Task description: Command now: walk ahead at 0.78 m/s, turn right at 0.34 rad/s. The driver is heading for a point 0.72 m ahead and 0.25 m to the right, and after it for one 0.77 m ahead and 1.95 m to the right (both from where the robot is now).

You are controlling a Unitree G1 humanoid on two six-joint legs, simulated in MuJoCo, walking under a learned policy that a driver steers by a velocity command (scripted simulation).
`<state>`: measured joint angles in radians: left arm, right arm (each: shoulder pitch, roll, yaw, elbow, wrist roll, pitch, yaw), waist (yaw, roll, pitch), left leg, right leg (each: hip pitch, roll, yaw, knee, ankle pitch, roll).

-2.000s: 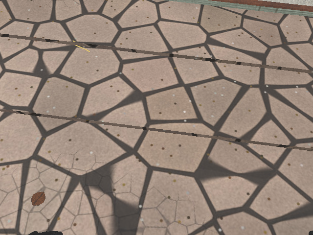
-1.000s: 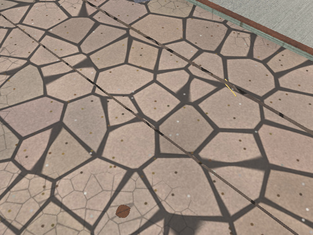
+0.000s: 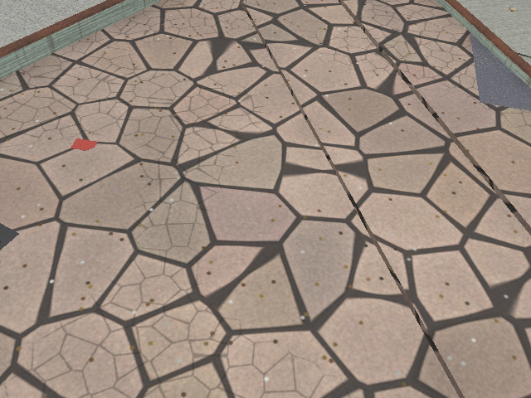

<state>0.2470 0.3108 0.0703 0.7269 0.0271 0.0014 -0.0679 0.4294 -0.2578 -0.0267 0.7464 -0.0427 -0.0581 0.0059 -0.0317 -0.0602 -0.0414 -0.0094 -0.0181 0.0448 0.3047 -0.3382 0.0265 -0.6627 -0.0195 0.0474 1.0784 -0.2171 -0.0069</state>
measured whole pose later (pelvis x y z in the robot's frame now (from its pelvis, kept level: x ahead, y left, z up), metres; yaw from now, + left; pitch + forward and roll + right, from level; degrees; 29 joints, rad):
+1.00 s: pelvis +0.78 -0.25 -0.01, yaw -51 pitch +1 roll +3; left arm 0.00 0.36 0.05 0.58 -0.02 -0.02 -0.06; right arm 0.42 -0.34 -0.06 0.84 0.00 -0.08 -0.03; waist -0.08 -0.05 0.07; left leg 0.04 0.01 0.23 0.31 -0.36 -0.02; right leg -0.76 -0.04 -0.06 0.92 -0.09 -0.04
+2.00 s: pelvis +1.02 -0.64 +0.01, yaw -85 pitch +4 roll +0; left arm 0.11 0.30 0.05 0.63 0.05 0.01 -0.10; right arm 0.51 -0.28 -0.05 0.84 -0.05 -0.09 -0.01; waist -0.09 -0.01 -0.05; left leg 0.17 0.04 0.13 0.14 -0.38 -0.04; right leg -0.71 -0.03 -0.06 0.85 -0.19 -0.09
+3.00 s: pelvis +0.72 -1.52 +0.07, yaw -113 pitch +2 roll -2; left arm 0.19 0.24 0.02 0.75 0.06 -0.07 0.00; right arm 0.33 -0.25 -0.04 0.84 0.00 -0.04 0.02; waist -0.03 0.03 0.03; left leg -0.46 0.07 -0.05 1.35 -0.33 0.08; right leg -0.36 -0.01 -0.15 0.60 -0.49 0.15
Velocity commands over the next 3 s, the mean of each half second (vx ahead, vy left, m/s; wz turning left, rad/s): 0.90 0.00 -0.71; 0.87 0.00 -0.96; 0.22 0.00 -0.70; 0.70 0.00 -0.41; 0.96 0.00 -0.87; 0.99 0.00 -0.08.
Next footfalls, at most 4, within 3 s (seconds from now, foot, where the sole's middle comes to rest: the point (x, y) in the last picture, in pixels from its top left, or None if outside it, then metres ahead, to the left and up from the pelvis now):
0.26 right None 0.34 -0.09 -0.78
0.70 left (289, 298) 0.81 -0.11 -0.78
1.08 right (421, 265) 0.91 -0.51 -0.75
1.52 left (393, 211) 1.13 -0.47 -0.75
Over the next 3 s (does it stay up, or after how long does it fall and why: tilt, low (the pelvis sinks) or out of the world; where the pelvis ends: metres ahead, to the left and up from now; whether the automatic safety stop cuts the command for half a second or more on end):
stays up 0.72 -1.52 0.07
